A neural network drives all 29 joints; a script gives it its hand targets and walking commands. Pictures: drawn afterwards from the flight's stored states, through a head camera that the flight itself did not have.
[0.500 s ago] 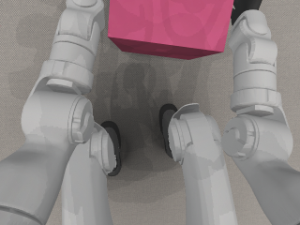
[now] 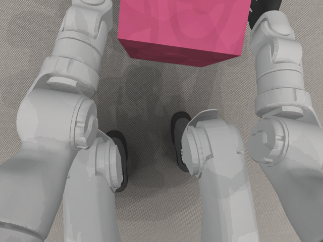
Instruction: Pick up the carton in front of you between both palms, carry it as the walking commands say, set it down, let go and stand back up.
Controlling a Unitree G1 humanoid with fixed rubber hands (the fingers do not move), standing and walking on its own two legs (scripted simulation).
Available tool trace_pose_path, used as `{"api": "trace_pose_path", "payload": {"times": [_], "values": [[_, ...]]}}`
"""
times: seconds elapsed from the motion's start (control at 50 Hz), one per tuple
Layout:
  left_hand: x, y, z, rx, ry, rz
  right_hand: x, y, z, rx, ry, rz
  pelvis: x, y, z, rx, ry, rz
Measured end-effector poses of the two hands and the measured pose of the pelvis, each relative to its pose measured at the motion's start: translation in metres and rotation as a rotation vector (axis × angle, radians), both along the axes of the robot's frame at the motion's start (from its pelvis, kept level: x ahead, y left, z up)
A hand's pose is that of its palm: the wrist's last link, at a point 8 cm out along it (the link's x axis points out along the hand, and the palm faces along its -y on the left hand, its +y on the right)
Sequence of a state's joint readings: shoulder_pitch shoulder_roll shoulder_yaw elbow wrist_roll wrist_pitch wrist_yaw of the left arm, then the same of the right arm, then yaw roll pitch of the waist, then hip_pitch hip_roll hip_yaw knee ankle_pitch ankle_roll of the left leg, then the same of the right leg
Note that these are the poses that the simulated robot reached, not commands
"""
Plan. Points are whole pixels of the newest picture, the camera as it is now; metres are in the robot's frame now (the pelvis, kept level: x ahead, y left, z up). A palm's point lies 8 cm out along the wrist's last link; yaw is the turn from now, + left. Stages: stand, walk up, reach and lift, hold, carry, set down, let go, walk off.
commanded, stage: set down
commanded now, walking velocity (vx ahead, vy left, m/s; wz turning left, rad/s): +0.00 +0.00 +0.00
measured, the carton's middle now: (177, 10) +0.53 -0.11 -0.24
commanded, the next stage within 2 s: let go in 1.92 s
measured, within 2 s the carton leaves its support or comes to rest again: rests again in 0.58 s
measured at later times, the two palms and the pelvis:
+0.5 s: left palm out of the picture +0.57 +0.04 -0.18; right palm (264, 13) +0.49 -0.27 -0.16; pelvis +0.00 +0.00 +0.00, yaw -1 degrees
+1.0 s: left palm out of the picture +0.59 +0.08 -0.15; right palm (277, 14) +0.49 -0.29 -0.16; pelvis +0.00 -0.01 +0.00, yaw -1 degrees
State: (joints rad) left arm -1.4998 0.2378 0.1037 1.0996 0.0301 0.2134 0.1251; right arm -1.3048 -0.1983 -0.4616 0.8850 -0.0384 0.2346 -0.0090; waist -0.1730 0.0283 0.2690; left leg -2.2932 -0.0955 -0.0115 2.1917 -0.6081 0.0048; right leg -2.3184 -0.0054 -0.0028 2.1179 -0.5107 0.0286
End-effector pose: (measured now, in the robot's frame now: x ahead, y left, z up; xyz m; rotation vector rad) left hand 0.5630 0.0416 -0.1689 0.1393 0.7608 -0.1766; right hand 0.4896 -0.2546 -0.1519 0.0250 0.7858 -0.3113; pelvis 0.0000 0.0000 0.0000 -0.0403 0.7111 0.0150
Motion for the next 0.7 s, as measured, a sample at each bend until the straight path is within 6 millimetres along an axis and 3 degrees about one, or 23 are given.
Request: {"api": "trace_pose_path", "payload": {"times": [0.58,0.7], "values": [[0.003,-0.004,-0.009,-0.071,-0.039,-0.064,0.001,-0.010,-0.012,0.008,0.006,-0.013,0.001,0.002,-0.006,-0.013,-0.048,-0.009],[0.000,0.012,-0.023,-0.008,-0.040,-0.044,-0.012,-0.011,-0.026,-0.005,0.013,-0.052,-0.003,0.001,-0.005,-0.011,-0.079,-0.009]]}}
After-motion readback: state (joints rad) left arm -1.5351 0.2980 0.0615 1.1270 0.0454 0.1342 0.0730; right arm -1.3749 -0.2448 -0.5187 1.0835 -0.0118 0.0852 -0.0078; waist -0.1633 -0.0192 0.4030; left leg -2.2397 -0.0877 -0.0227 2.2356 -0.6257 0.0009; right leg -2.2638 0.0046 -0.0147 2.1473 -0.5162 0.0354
